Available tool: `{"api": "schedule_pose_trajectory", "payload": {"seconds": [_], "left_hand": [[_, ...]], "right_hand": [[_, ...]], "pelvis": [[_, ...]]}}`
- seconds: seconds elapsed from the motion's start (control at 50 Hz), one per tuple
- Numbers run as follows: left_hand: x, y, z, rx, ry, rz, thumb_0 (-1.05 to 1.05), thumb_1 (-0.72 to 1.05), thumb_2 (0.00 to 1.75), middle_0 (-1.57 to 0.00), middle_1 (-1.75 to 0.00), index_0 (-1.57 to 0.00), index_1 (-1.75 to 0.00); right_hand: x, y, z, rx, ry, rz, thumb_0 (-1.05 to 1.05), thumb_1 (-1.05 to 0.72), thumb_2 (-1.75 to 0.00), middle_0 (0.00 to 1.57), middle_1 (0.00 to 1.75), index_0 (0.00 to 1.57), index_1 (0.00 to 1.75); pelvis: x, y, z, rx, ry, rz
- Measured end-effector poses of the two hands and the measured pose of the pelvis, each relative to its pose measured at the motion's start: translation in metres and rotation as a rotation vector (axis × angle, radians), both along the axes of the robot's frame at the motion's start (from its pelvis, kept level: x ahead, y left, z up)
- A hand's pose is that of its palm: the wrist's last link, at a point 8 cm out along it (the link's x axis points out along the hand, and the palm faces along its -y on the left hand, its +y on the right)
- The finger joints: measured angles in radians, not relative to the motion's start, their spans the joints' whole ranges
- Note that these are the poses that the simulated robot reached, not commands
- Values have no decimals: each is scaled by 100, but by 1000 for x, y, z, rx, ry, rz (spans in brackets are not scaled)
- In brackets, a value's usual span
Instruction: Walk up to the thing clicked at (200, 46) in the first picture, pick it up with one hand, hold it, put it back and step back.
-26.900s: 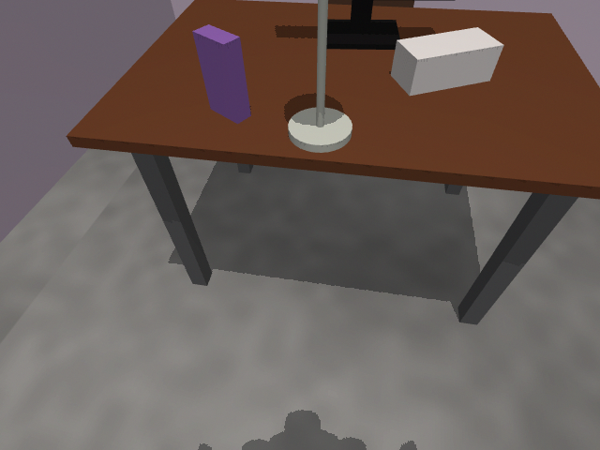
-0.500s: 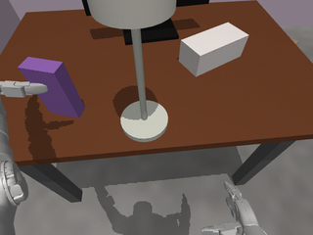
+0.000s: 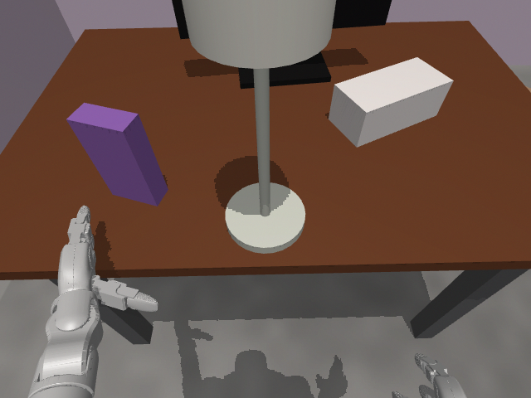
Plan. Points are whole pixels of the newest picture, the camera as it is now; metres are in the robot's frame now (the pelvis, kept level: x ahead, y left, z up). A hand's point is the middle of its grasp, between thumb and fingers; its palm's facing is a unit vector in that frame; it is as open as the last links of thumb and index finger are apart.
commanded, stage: home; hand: left
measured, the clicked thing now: (123, 159) +0.50 +0.26 +0.06
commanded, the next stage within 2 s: none
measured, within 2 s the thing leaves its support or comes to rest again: neither
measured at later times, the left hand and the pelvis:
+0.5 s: hand out of the picture +0.09 +0.16 -0.12, palm faces +0.12 -0.98 -0.16, open 17.6 cm; pelvis -0.03 -0.02 -0.01, yaw +1 degrees
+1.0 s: hand out of the picture +0.09 +0.23 -0.14, palm faces -0.07 -0.93 -0.36, open 17.5 cm; pelvis -0.03 +0.00 -0.01, yaw +1 degrees
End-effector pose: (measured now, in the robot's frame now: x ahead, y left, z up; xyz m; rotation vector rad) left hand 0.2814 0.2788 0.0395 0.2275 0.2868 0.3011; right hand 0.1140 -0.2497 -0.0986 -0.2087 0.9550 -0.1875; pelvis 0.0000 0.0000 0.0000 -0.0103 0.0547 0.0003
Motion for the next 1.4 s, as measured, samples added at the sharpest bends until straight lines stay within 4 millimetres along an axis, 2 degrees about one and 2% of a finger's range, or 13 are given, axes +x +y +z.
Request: {"api": "schedule_pose_trajectory", "payload": {"seconds": [0.14, 0.28, 0.32, 0.4, 0.44, 0.48, 0.56, 0.64, 0.8, 0.9, 1.02, 1.12, 1.4], "left_hand": [[-34, -22, -3, 22, -12, -32, -2, -59, 3, 0, 0, -5, -4], [-70, -44, -8, -7, 22, -87, -2, -60, 2, 0, 0, -5, -4], [-90, -55, -28, -53, 123, -113, -1, -60, 1, -1, -1, -5, -4], [-151, -77, -92, -171, 409, -104, -1, -60, 1, -2, -2, -5, -4], [-184, -81, -123, -216, 551, -70, -1, -59, 2, -3, -3, -5, -4], [-204, -78, -138, -233, 622, -22, -1, -58, 2, -4, -3, -6, -4], [-206, -67, -132, -191, 570, 14, -2, -58, 2, -5, -4, -5, -4], [-178, -55, -113, -115, 453, 9, -2, -59, 2, -5, -4, -5, -4], [-155, -64, -108, -82, 413, -83, -1, -57, 3, -5, -5, -5, -4], [-171, -42, -129, -9, 571, -174, -1, -56, 4, -6, -5, -6, -4], [-203, 6, -141, 33, 730, -89, -1, -56, 4, -6, -5, -6, -4], [-229, 31, -142, 48, 834, -20, -1, -56, 4, -6, -5, -6, -4], [-261, 30, -145, 9, 944, 28, -1, -54, 5, -6, -5, -6, -5]], "right_hand": [[-3, -10, -2, 1, 1, -39, 0, -63, -74, 18, 26, 17, 25], [12, -7, 2, 39, -48, -24, 0, -80, -84, 19, 29, 19, 28], [18, -4, 5, 50, -66, -17, 0, -83, -86, 20, 29, 19, 28], [27, 1, 9, 45, -92, 8, 0, -87, -88, 20, 30, 20, 29], [28, 2, 8, 23, -88, 29, 0, -88, -89, 20, 30, 20, 29], [25, 3, 7, -6, -71, 53, 0, -89, -89, 20, 30, 20, 29], [16, 5, 1, -32, -57, 70, 0, -90, -90, 20, 30, 20, 30], [2, 8, -5, -31, -40, 64, 0, -90, -90, 20, 30, 20, 30], [-20, 12, -9, 5, -29, 32, 1, -90, -90, 21, 31, 20, 30], [-34, -8, -14, -14, 30, 86, 0, -90, -90, 21, 31, 21, 30], [-58, -38, -14, -71, 136, 54, 0, -90, -90, 21, 31, 21, 30], [-70, -49, -13, -97, 210, 40, 0, -90, -90, 20, 31, 20, 30], [-62, -35, -18, -60, 243, 67, 0, -90, -90, 21, 31, 20, 30]], "pelvis": [[-4, -6, 0, 9, -21, -3], [-9, -9, 0, 15, -42, -2], [-11, -9, 0, 16, -48, -1], [-18, -12, -3, 19, -46, 5], [-24, -15, -6, 19, -40, 12], [-29, -17, -8, 19, -42, 19], [-37, -18, -9, 15, -54, 29], [-40, -16, -8, 13, -63, 31], [-35, -7, -7, 13, -59, 7], [-32, -3, -9, 10, -61, 10], [-25, 1, -7, 9, -67, 12], [-23, 3, -3, 8, -76, 15], [-26, 4, 5, 12, -95, 19]]}}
